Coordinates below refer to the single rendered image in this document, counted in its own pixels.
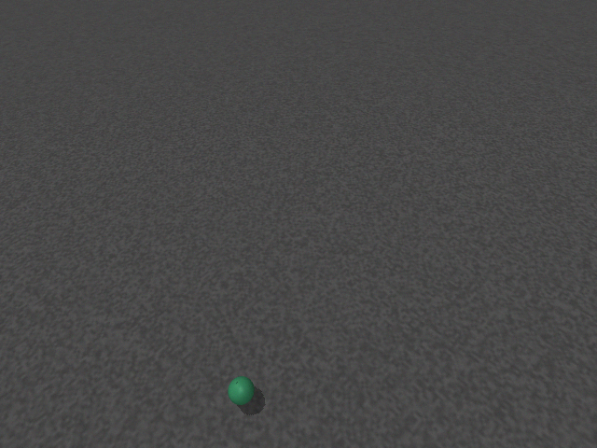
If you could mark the ball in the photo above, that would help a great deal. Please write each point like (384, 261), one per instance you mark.
(241, 390)

